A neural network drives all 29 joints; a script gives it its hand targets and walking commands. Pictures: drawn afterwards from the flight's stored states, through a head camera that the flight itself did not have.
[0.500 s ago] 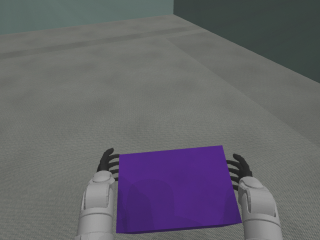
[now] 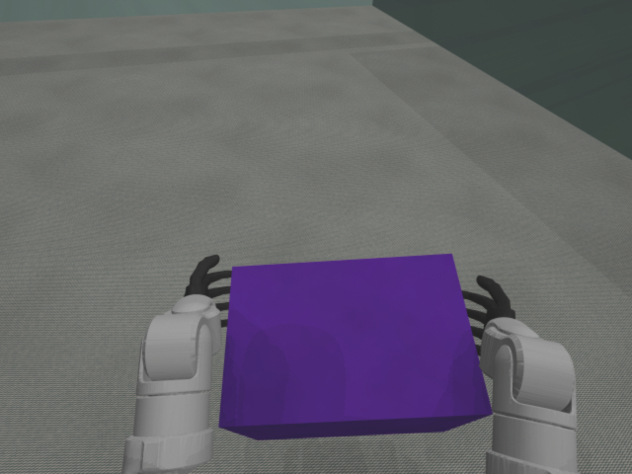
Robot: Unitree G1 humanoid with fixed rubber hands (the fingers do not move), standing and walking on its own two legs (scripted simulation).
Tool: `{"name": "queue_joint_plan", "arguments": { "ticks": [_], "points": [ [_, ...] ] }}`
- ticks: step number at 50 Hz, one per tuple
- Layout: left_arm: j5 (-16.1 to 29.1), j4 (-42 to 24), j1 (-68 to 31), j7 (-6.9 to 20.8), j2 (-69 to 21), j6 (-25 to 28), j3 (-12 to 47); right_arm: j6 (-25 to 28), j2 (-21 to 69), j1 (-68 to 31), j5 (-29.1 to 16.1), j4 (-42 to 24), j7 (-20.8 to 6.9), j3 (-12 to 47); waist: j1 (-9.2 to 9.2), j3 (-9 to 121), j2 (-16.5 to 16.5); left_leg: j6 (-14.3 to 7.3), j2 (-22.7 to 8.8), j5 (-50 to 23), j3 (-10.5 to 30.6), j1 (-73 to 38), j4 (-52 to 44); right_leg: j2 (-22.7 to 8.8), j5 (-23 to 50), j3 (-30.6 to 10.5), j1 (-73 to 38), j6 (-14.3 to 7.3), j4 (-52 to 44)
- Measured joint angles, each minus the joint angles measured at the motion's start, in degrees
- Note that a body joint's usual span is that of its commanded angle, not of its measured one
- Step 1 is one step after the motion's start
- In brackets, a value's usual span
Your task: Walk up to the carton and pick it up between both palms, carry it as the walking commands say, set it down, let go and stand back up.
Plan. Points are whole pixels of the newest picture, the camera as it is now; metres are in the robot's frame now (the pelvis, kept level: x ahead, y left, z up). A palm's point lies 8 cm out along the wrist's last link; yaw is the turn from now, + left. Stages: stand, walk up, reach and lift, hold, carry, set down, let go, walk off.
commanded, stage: carry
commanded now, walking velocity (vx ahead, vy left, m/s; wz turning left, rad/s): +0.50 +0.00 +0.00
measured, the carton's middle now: (346, 355) +0.28 -0.01 -0.01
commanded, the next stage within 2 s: none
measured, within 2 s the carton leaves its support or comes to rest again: neither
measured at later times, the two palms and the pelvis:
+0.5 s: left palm (249, 195) +0.53 +0.16 +0.07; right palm (453, 198) +0.55 -0.20 +0.07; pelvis +0.27 -0.04 -0.01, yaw +3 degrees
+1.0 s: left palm (292, 105) +0.88 +0.11 +0.06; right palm (441, 121) +0.87 -0.24 +0.05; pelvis +0.61 -0.05 -0.03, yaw +2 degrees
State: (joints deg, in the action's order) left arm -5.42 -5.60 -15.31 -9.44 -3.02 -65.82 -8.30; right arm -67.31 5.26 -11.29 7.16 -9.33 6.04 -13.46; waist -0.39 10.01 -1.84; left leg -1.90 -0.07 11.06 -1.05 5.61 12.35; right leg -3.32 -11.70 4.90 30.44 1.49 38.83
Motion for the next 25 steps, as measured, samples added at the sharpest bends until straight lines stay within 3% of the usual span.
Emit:
{"name": "queue_joint_plan", "arguments": {
  "ticks": [6,8,9,11,13,19,25],
  "points": [
    [-0.6,-4.5,0.7,-0.1,-1.4,-2.9,-1.3,-3.0,0.4,-0.8,0.4,-2.9,-0.5,-0.3,1.02,0.0,0.3,2.0,-0.8,8.9,0.2,-3.1,6.2,1.5,2.0,4.5,-5.6,-1.0,-13.2],
    [-1.4,-3.9,-0.4,-0.4,-3.0,-2.4,-1.4,-2.9,-1.0,-0.8,0.0,-3.2,-1.2,-0.7,1.24,-0.3,2.0,1.9,-2.6,14.0,-0.2,0.8,18.9,2.5,6.3,6.4,-7.2,-3.9,-13.5],
    [-1.9,-3.2,-0.6,-0.9,-4.1,-1.9,-1.3,-2.7,-2.0,-0.8,-0.4,-2.8,-1.6,-1.0,1.25,-0.7,2.9,1.3,-3.2,14.4,0.2,4.2,27.0,2.9,5.1,7.3,-7.5,-4.9,-11.8],
    [-2.4,-2.5,-0.2,-1.9,-5.7,-1.7,-1.1,-3.1,-3.4,-0.8,-1.2,-1.8,-2.1,-1.7,1.40,-1.3,3.3,0.4,-2.7,13.8,-0.3,11.2,39.3,3.2,0.3,7.3,-9.4,-5.8,-11.5],
    [-2.5,-2.6,1.1,-2.2,-5.7,-1.8,-0.5,-3.7,-3.9,-1.4,-1.5,-0.5,-2.2,-1.8,1.24,-2.2,3.5,0.3,-3.0,11.9,-2.1,16.9,44.4,3.3,0.8,7.4,-11.9,-5.5,-13.3],
    [-1.6,-6.1,3.2,-2.4,-5.0,-2.2,-1.6,-2.6,-2.3,-1.2,-1.1,-0.5,-2.0,-0.4,-0.55,-4.2,2.6,0.9,-5.2,3.2,-4.4,26.4,33.2,4.4,-0.7,6.5,-20.8,-4.8,-20.9],
    [-1.0,-9.3,4.1,-2.0,-4.9,-1.4,-1.5,-1.1,-0.4,0.5,0.1,-4.5,-2.8,-0.8,-1.79,-3.2,1.5,0.1,-4.8,-5.4,-6.7,26.2,19.2,4.0,-6.8,5.9,-29.1,-3.1,-23.1]
  ]
}}
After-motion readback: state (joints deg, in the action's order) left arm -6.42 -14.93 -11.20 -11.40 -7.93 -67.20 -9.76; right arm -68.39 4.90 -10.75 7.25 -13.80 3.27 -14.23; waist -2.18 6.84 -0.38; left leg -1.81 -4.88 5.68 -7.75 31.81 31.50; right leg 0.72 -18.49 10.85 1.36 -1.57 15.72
